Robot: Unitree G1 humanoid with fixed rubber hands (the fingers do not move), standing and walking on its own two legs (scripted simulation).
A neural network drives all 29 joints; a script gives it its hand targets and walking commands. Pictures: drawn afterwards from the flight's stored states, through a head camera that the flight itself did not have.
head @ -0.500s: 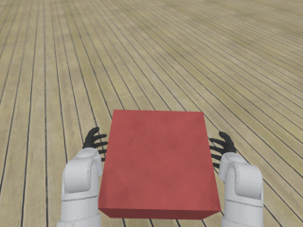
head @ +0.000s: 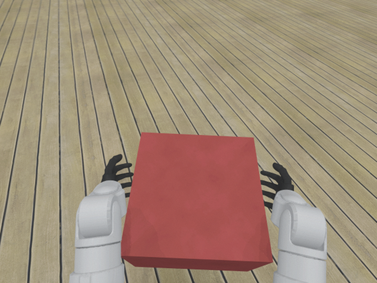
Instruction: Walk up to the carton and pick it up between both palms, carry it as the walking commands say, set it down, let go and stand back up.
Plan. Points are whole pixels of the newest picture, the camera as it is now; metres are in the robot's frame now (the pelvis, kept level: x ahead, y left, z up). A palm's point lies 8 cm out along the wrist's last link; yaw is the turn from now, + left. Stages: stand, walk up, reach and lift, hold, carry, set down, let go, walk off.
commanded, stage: carry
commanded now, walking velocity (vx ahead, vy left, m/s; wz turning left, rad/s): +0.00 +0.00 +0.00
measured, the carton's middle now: (194, 202) +0.31 +0.00 -0.01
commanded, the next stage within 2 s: hold in 0.44 s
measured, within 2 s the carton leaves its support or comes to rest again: neither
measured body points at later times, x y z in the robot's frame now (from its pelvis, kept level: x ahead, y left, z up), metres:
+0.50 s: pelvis +0.00 +0.01 +0.00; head -0.01 +0.02 +0.45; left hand +0.30 +0.18 +0.05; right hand +0.30 -0.17 +0.05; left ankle +0.06 +0.14 -0.73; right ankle +0.03 -0.11 -0.73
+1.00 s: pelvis +0.03 +0.01 +0.02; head -0.02 +0.02 +0.46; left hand +0.32 +0.20 +0.05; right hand +0.33 -0.16 +0.05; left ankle +0.06 +0.14 -0.73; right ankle +0.04 -0.11 -0.73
